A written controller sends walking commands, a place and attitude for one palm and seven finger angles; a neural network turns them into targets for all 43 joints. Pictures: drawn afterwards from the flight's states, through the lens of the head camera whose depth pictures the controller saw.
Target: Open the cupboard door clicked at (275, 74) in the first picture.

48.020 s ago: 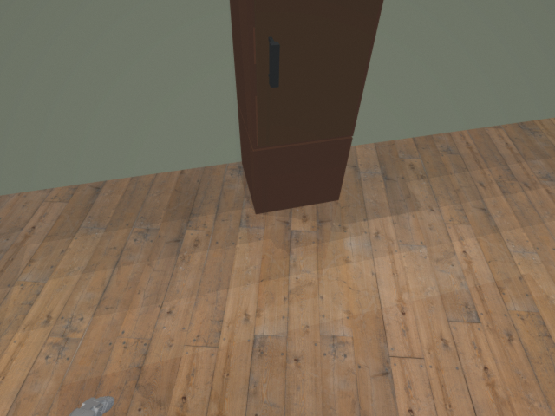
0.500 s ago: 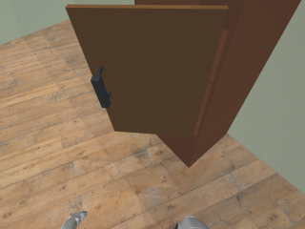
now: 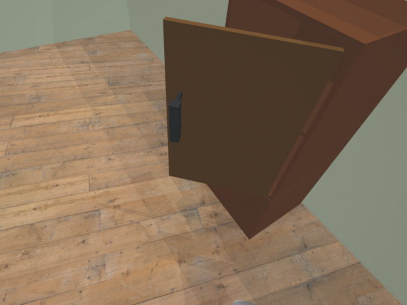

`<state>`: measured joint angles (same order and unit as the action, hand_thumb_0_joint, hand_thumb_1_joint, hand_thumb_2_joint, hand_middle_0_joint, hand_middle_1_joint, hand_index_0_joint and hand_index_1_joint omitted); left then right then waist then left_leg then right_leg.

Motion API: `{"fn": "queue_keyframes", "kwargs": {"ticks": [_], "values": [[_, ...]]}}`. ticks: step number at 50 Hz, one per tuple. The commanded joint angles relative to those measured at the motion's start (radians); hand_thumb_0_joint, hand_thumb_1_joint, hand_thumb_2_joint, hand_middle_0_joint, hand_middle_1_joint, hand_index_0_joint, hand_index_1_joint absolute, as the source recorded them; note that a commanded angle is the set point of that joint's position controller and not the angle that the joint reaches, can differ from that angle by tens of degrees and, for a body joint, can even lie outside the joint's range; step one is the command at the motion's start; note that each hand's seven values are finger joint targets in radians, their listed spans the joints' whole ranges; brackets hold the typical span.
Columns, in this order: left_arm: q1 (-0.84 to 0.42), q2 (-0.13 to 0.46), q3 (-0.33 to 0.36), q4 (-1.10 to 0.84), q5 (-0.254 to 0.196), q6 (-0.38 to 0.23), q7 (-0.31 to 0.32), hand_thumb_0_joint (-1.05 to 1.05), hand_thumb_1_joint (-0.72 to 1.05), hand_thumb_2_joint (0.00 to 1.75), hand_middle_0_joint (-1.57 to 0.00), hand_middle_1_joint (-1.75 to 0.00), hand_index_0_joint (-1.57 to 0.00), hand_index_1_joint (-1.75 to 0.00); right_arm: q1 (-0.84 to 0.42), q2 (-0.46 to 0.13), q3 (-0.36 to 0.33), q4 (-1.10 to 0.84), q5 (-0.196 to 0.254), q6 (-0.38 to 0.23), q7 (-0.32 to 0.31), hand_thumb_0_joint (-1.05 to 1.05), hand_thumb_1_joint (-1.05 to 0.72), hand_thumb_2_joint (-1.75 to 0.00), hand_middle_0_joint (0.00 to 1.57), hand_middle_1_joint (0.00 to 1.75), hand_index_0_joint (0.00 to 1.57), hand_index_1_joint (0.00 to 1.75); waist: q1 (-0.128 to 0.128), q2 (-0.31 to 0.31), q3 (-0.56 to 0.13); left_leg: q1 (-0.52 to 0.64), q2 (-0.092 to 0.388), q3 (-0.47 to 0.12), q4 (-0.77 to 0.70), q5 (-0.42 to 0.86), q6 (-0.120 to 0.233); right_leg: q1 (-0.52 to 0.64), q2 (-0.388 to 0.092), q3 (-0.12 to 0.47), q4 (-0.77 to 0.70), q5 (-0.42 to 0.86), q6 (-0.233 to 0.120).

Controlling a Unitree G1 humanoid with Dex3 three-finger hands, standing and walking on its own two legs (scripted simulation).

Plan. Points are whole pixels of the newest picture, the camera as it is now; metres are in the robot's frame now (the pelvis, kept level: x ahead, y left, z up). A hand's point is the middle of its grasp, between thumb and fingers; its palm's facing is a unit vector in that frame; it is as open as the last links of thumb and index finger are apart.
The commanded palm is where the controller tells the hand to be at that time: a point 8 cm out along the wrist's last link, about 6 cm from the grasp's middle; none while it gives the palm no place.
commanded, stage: come to a stop and stand still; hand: left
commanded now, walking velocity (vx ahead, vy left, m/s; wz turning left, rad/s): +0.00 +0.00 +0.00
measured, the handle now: (177, 117) +0.58 +0.13 +0.00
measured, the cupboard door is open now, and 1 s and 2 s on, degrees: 44 44 44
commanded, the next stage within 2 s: look again from close up in 0.64 s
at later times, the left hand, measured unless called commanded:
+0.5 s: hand out of the picture -0.04 +0.14 -0.17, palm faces -0.01 -0.99 -0.14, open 7.3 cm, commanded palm none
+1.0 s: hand out of the picture -0.01 +0.18 -0.18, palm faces -0.02 -0.98 -0.20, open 7.4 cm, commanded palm none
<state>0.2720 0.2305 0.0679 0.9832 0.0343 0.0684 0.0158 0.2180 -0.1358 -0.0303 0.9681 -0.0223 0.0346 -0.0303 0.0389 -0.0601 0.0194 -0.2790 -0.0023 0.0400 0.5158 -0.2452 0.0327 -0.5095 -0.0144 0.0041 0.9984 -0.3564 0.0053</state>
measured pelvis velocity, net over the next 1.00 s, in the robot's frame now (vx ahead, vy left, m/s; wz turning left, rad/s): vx -0.01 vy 0.02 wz -0.04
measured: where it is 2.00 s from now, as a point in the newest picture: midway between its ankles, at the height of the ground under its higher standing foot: outside the picture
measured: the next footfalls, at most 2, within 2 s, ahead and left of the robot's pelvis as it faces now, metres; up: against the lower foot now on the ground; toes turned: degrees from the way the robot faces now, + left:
right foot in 0.18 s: -0.03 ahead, -0.10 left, +0.00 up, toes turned -3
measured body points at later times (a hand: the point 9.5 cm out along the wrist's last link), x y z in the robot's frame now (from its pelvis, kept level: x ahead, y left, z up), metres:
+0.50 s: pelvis -0.03 -0.01 +0.00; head -0.03 -0.01 +0.45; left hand -0.03 +0.19 -0.16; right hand -0.05 -0.23 -0.15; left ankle +0.02 +0.10 -0.74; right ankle -0.07 -0.10 -0.74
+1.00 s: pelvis -0.01 +0.02 +0.00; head -0.01 +0.01 +0.45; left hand -0.01 +0.23 -0.16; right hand -0.02 -0.20 -0.17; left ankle +0.02 +0.10 -0.74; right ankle -0.07 -0.10 -0.74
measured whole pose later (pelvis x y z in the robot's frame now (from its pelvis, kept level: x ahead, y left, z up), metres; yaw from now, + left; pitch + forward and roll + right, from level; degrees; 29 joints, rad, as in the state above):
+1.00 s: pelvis -0.01 +0.02 +0.00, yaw -2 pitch -1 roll -1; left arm 0.33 0.13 -0.01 1.08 0.02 -0.03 0.05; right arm 0.31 -0.16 0.00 1.08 -0.01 -0.01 -0.03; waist -0.01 0.03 0.01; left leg -0.30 -0.01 0.06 0.56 -0.26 0.05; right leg -0.14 0.00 -0.02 0.52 -0.37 -0.01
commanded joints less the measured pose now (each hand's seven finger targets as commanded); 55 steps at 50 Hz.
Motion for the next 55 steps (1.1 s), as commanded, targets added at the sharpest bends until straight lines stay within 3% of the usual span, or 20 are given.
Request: {"fn": "queue_keyframes", "kwargs": {"ticks": [1, 5, 7, 9, 10, 11, 12, 14, 18, 23, 28, 36, 37, 38, 39, 40, 42, 45, 48, 55], "values": [[0.074, 0.009, -0.005, -0.025, -0.006, -0.035, 0.005, 0.00, 0.90, 0.90, -0.20, -0.30, -0.20, -0.30, 0.001, -0.147, -0.021, -0.057, 0.001, -0.043, -0.007, 0.00, -0.90, -0.90, 0.20, 0.30, 0.20, 0.30, -0.010, 0.149, -0.036, 0.050, 0.188, -0.154, -0.261, 0.076, 0.112, 0.027, -0.007, 0.006, 0.009, -0.015, 0.014], [0.042, -0.015, -0.032, -0.021, -0.016, -0.057, 0.010, 0.00, 0.90, 0.90, -0.20, -0.30, -0.20, -0.30, 0.101, -0.147, -0.020, -0.002, -0.001, -0.048, -0.011, 0.00, -0.90, -0.90, 0.20, 0.30, 0.20, 0.30, -0.060, 0.178, -0.092, 0.257, 0.238, -0.215, -0.193, 0.400, 0.152, 0.119, -0.029, -0.018, -0.388, -0.133, 0.016], [0.121, -0.014, -0.037, 0.024, -0.020, -0.070, 0.017, 0.00, 0.90, 0.90, -0.20, -0.30, -0.20, -0.30, 0.109, -0.150, -0.016, 0.020, 0.011, -0.051, -0.008, 0.00, -0.90, -0.90, 0.20, 0.30, 0.20, 0.30, -0.028, 0.130, -0.123, 0.212, 0.209, -0.194, -0.139, 0.419, 0.111, 0.291, -0.028, -0.017, -0.624, 0.060, 0.012], [0.150, 0.038, -0.040, 0.060, -0.015, -0.086, 0.027, 0.00, 0.90, 0.90, -0.20, -0.30, -0.20, -0.30, 0.090, -0.099, -0.006, 0.029, 0.029, -0.056, 0.000, 0.00, -0.90, -0.90, 0.20, 0.30, 0.20, 0.30, -0.034, -0.029, -0.093, 0.051, 0.112, -0.093, -0.079, 0.219, 0.015, 0.425, -0.143, 0.123, -0.670, 0.348, -0.034], [0.141, 0.051, -0.043, 0.063, -0.017, -0.087, 0.026, 0.00, 0.90, 0.90, -0.20, -0.30, -0.20, -0.30, 0.066, -0.088, 0.000, 0.022, 0.027, -0.055, 0.003, 0.00, -0.90, -0.90, 0.20, 0.30, 0.20, 0.30, -0.036, -0.074, -0.040, 0.036, 0.071, -0.054, -0.092, 0.121, -0.007, 0.374, -0.203, 0.146, -0.667, 0.424, -0.066], [0.136, 0.044, -0.049, 0.067, -0.019, -0.086, 0.025, 0.00, 0.90, 0.90, -0.20, -0.30, -0.20, -0.30, 0.058, -0.086, 0.003, 0.031, 0.021, -0.054, 0.006, 0.00, -0.90, -0.90, 0.20, 0.30, 0.20, 0.30, -0.039, -0.054, -0.035, 0.073, 0.063, -0.047, -0.104, 0.152, -0.011, 0.347, -0.199, 0.132, -0.649, 0.461, -0.079], [0.131, 0.025, -0.050, 0.077, -0.020, -0.098, 0.028, 0.00, 0.90, 0.90, -0.20, -0.30, -0.20, -0.30, 0.052, -0.086, 0.000, 0.048, 0.014, -0.051, 0.003, 0.00, -0.90, -0.90, 0.20, 0.30, 0.20, 0.30, -0.040, -0.142, -0.045, 0.088, 0.071, -0.043, -0.094, 0.180, -0.016, 0.353, -0.160, 0.127, -0.634, 0.527, -0.073], [0.124, 0.011, -0.059, 0.080, -0.024, -0.098, 0.031, 0.00, 0.90, 0.90, -0.20, -0.30, -0.20, -0.30, 0.059, -0.095, 0.001, 0.070, 0.017, -0.048, 0.003, 0.00, -0.90, -0.90, 0.20, 0.30, 0.20, 0.30, -0.037, -0.125, -0.006, 0.104, 0.081, -0.044, -0.111, 0.168, -0.016, 0.325, -0.150, 0.102, -0.652, 0.458, -0.064], [0.114, -0.003, -0.062, 0.086, -0.025, -0.088, 0.028, 0.00, 0.90, 0.90, -0.20, -0.30, -0.20, -0.30, 0.084, -0.085, 0.012, 0.119, 0.014, -0.039, 0.005, 0.00, -0.90, -0.90, 0.20, 0.30, 0.20, 0.30, -0.043, 0.029, 0.106, 0.119, 0.093, -0.071, -0.169, 0.083, -0.014, 0.204, -0.107, 0.101, -0.722, 0.054, -0.055], [0.126, -0.007, -0.059, 0.100, -0.026, -0.082, 0.026, 0.00, 0.90, 0.90, -0.20, -0.30, -0.20, -0.30, 0.113, -0.070, 0.015, 0.143, 0.009, -0.031, 0.003, 0.00, -0.90, -0.90, 0.20, 0.30, 0.20, 0.30, -0.040, 0.076, 0.152, 0.082, 0.088, -0.072, -0.185, 0.000, -0.018, 0.177, -0.094, 0.103, -0.748, -0.053, -0.055], [0.136, -0.016, -0.059, 0.105, -0.028, -0.088, 0.024, 0.00, 0.90, 0.90, -0.20, -0.30, -0.20, -0.30, 0.139, -0.060, 0.018, 0.151, 0.009, -0.040, -0.002, 0.00, -0.90, -0.90, 0.20, 0.30, 0.20, 0.30, -0.038, 0.073, 0.092, 0.085, 0.094, -0.073, -0.178, 0.045, -0.019, 0.237, -0.093, 0.096, -0.734, 0.020, -0.057], [0.157, -0.038, -0.063, 0.118, -0.028, -0.093, 0.026, 0.00, 0.90, 0.90, -0.20, -0.30, -0.20, -0.30, 0.164, -0.052, 0.021, 0.168, 0.014, -0.050, -0.006, 0.00, -0.90, -0.90, 0.20, 0.30, 0.20, 0.30, -0.035, 0.040, 0.073, 0.093, 0.105, -0.078, -0.179, 0.106, -0.015, 0.272, -0.087, 0.077, -0.713, 0.109, -0.053], [0.209, -0.011, -0.072, 0.134, -0.003, -0.128, 0.060, 0.00, 0.90, 0.90, -0.20, -0.30, -0.20, -0.30, 0.025, -0.089, 0.027, 0.091, 0.012, -0.071, 0.008, 0.00, -0.90, -0.90, 0.20, 0.30, 0.20, 0.30, 0.007, 0.104, 0.109, 0.013, 0.085, -0.042, 0.077, 0.156, -0.036, 0.248, -0.146, 0.171, -0.709, 0.569, -0.017], [0.144, 0.044, -0.060, 0.082, -0.012, -0.134, 0.055, 0.00, 0.90, 0.90, -0.20, -0.30, -0.20, -0.30, 0.119, -0.035, 0.024, 0.067, 0.012, -0.057, 0.014, 0.00, -0.90, -0.90, 0.20, 0.30, 0.20, 0.30, -0.084, 0.088, 0.036, 0.009, 0.062, -0.052, 0.067, -0.031, -0.027, 0.268, -0.194, 0.180, -0.696, 0.418, -0.063], [0.111, 0.052, -0.056, 0.066, -0.012, -0.138, 0.046, 0.00, 0.90, 0.90, -0.20, -0.30, -0.20, -0.30, 0.117, -0.034, 0.025, 0.078, 0.003, -0.051, 0.019, 0.00, -0.90, -0.90, 0.20, 0.30, 0.20, 0.30, -0.068, 0.118, 0.042, 0.032, 0.061, -0.036, 0.054, -0.025, -0.034, 0.251, -0.198, 0.161, -0.691, 0.369, -0.088], [0.099, 0.039, -0.059, 0.067, -0.015, -0.138, 0.044, 0.00, 0.90, 0.90, -0.20, -0.30, -0.20, -0.30, 0.150, -0.040, 0.025, 0.081, 0.005, -0.051, 0.019, 0.00, -0.90, -0.90, 0.20, 0.30, 0.20, 0.30, -0.084, 0.070, 0.015, 0.038, 0.062, -0.034, 0.043, 0.001, -0.032, 0.259, -0.162, 0.131, -0.681, 0.249, -0.100], [0.102, 0.004, -0.059, 0.060, -0.020, -0.132, 0.043, 0.00, 0.90, 0.90, -0.20, -0.30, -0.20, -0.30, 0.170, -0.059, 0.025, 0.070, 0.006, -0.061, 0.017, 0.00, -0.90, -0.90, 0.20, 0.30, 0.20, 0.30, -0.081, 0.015, -0.007, 0.054, 0.071, -0.063, 0.006, 0.094, -0.018, 0.256, -0.108, 0.096, -0.636, 0.186, -0.093], [0.128, -0.016, -0.064, 0.063, -0.020, -0.118, 0.042, 0.00, 0.90, 0.90, -0.20, -0.30, -0.20, -0.30, 0.156, -0.082, 0.027, 0.068, 0.006, -0.072, 0.008, 0.00, -0.90, -0.90, 0.20, 0.30, 0.20, 0.30, -0.054, 0.086, 0.009, 0.041, 0.097, -0.101, -0.036, 0.176, 0.010, 0.274, -0.061, 0.061, -0.572, 0.174, -0.073], [0.136, -0.020, -0.064, 0.064, -0.019, -0.108, 0.040, 0.00, 0.90, 0.90, -0.20, -0.30, -0.20, -0.30, 0.133, -0.100, 0.023, 0.058, 0.007, -0.071, 0.005, 0.00, -0.90, -0.90, 0.20, 0.30, 0.20, 0.30, -0.041, 0.020, 0.057, 0.005, 0.104, -0.121, -0.078, 0.137, 0.023, 0.264, -0.053, 0.055, -0.571, 0.123, -0.062], [0.125, 0.024, -0.056, 0.045, -0.018, -0.098, 0.038, 0.00, 0.90, 0.90, -0.20, -0.30, -0.20, -0.30, 0.100, -0.132, 0.020, 0.059, 0.007, -0.079, 0.002, 0.00, -0.90, -0.90, 0.20, 0.30, 0.20, 0.30, -0.028, 0.050, 0.023, 0.046, 0.109, -0.121, -0.098, 0.222, 0.035, 0.295, -0.063, 0.050, -0.557, 0.172, -0.050]]}}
